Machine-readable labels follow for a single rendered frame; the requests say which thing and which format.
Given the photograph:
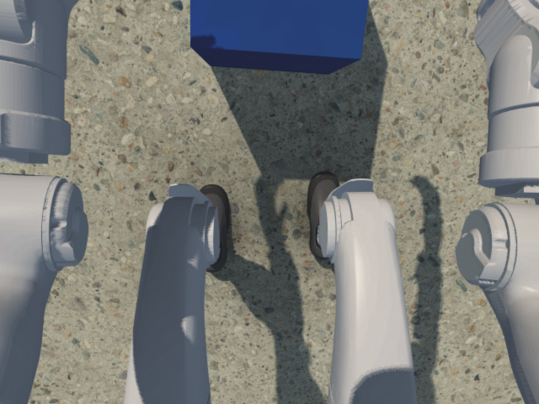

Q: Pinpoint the right robot thigh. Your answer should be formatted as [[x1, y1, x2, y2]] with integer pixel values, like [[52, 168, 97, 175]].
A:
[[320, 192, 418, 404]]

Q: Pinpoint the robot right shin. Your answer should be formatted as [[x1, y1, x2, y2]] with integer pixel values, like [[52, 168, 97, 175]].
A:
[[317, 178, 396, 249]]

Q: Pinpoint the carton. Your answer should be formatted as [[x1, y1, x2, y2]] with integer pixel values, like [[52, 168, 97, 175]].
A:
[[190, 0, 369, 74]]

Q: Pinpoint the robot left forearm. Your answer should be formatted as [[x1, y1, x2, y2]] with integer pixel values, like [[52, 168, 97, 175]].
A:
[[0, 0, 79, 164]]

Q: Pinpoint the robot right forearm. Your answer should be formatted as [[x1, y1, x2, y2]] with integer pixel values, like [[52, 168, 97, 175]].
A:
[[473, 0, 539, 205]]

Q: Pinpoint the robot left upper arm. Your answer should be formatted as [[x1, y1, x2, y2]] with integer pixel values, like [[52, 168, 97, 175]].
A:
[[0, 173, 88, 404]]

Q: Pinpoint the robot right upper arm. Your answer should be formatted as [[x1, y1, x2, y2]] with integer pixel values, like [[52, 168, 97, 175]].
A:
[[456, 202, 539, 404]]

